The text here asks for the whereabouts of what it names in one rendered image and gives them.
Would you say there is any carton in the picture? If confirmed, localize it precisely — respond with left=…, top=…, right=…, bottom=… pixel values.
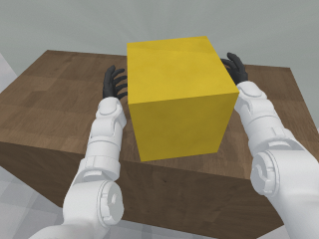
left=127, top=36, right=240, bottom=162

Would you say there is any left robot forearm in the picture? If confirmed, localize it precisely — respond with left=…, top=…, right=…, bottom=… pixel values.
left=63, top=97, right=127, bottom=217

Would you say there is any right robot forearm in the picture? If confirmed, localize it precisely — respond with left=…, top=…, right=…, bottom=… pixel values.
left=234, top=81, right=319, bottom=165

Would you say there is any left robot upper arm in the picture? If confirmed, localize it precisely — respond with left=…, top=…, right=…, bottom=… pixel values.
left=29, top=179, right=125, bottom=239

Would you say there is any pedestal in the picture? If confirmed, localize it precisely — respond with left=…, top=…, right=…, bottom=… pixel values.
left=0, top=50, right=319, bottom=239

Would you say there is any robot right hand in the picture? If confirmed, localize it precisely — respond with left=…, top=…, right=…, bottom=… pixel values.
left=220, top=52, right=248, bottom=86

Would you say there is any right robot upper arm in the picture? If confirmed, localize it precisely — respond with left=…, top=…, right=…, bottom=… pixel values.
left=250, top=149, right=319, bottom=239

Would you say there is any robot left hand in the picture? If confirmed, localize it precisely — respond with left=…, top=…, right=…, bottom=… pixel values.
left=103, top=65, right=128, bottom=100

